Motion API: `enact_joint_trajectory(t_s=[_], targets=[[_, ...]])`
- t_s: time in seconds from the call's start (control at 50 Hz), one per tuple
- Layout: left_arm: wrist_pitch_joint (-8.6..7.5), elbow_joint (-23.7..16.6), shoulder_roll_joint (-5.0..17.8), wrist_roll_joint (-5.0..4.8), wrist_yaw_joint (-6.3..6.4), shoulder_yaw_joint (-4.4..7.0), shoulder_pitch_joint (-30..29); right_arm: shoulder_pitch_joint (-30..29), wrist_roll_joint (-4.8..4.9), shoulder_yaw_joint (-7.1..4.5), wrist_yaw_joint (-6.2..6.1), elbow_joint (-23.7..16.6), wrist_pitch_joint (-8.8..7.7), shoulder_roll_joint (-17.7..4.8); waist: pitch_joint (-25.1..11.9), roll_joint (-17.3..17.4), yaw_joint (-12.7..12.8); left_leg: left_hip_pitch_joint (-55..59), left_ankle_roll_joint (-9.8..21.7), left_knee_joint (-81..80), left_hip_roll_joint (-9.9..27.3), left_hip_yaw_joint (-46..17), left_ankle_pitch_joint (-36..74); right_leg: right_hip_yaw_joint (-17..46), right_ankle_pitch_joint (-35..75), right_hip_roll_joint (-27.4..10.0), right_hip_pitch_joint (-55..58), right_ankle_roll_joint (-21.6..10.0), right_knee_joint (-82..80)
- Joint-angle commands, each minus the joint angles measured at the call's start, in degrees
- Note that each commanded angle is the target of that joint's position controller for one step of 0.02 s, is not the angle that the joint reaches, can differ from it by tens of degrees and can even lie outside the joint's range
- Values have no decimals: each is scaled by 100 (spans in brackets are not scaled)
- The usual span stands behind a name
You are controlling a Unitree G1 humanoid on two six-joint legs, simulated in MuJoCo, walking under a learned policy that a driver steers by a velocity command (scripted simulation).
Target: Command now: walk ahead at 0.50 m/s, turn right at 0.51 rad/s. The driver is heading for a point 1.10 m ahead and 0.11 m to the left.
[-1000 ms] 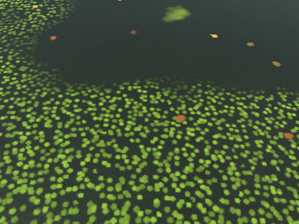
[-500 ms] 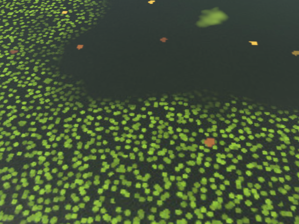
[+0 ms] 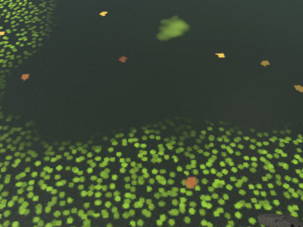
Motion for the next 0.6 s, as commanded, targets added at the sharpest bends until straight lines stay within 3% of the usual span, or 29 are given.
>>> enact_joint_trajectory(t_s=[0.02, 0.06, 0.14, 0.24, 0.32, 0.38, 0.4, 0.42, 0.44, 0.46, 0.48, 0.5, 0.52, 0.56, 0.6], targets=[[-28, -456, 498, 102, -69, 81, -135, 1051, 35, -248, -28, 16, 14, -569, -504, 272, -596, 2400, 781, -1816, 1997, -2645, -1132, -207, 683, -670, -2425, 22, 1415], [66, -459, 358, 205, -175, 64, -211, 1174, 59, -208, -16, 197, -70, -465, -271, 672, -464, 1873, 636, -1975, 1567, -1675, -19, -255, 830, -805, -2141, 98, 1137], [151, -558, 213, 227, -254, 10, -546, 1524, 154, -246, 75, 495, -270, -549, -234, 630, -388, 1882, 806, -2193, 1513, -1047, 1078, -223, 1163, -742, -2369, 186, 764], [96, -926, 84, 223, -336, -136, -1736, 1801, 182, -251, 105, 786, -231, -559, 40, 553, -541, 1860, 768, -2433, 1253, -302, 1375, -641, 2123, -851, -2478, 346, -783], [18, -1136, 52, 194, -315, -238, -2459, 2313, 203, -286, 107, 1091, -153, -742, 91, 580, -732, 1986, 768, -2196, 1289, -428, 1903, -1111, 2189, -834, -1865, 298, -1817], [-64, -1099, 210, 182, -211, -202, -2243, 2360, 171, -336, 70, 1217, -72, -912, 25, 597, -545, 2292, 707, -1647, 1434, -659, 2596, -1105, 1746, -678, -1329, 141, -2265], [-114, -932, 283, 210, -159, -158, -1746, 2312, 198, -340, 64, 1247, -48, -928, -190, 506, -286, 2244, 624, -1049, 1307, -567, 3075, -1140, 1772, -549, -619, 58, -2642], [-194, -638, 492, 291, -85, -67, -903, 2330, 236, -304, 69, 1255, -40, -810, -706, 256, 37, 1835, 510, -13, 998, -345, 2913, -1013, 1903, -640, 631, -80, -2863], [-246, -509, 969, 417, 9, 61, 113, 2215, 268, -219, 81, 1013, -60, -515, -1507, -388, 434, 787, 378, 1614, 643, -106, 1102, 395, 1184, -2024, 2049, -356, -3035], [-178, -515, 1458, 383, 36, 176, 160, 2824, 382, -129, 50, 898, -21, 29, -1984, -1531, 116, -857, 237, 3190, -179, 120, -2223, 2582, 839, -3375, 2911, -844, -3683], [-121, -556, 1030, 202, 24, 111, -131, 2550, 233, -315, -6, 1050, 79, -638, -1428, -593, 97, -1158, 312, 3644, 113, -423, -1984, 2481, 507, -3152, 2236, -811, -3816], [-138, -593, 609, 167, 11, -11, -609, 2261, 233, -346, 34, 1006, 87, -577, -686, -419, -126, -1214, 336, 3577, 320, -502, -1484, 1639, 717, -2849, 1567, -670, -3972], [-184, -592, 344, 154, -9, -69, -864, 2133, 238, -326, 64, 1020, 103, -412, -338, -396, -258, -1069, 296, 3391, 478, -455, -1151, 980, 1280, -2575, 1046, -530, -4189], [-269, -523, 125, 131, 27, -120, -992, 2117, 121, -354, 142, 1073, 239, -322, -131, -550, -476, -790, 184, 3235, 598, -376, -867, 125, 1977, -2210, 547, -310, -4395], [-378, -406, 152, 99, 36, -96, -811, 1951, 110, -362, 215, 995, 335, -191, -158, -443, -553, -849, 127, 3271, 589, -319, -612, -292, 2680, -2179, 521, -327, -4467]])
